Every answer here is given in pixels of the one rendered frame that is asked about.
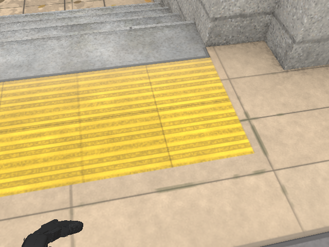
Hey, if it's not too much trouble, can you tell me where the stairs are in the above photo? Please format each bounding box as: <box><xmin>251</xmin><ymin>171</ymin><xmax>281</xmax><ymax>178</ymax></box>
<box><xmin>0</xmin><ymin>3</ymin><xmax>182</xmax><ymax>40</ymax></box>

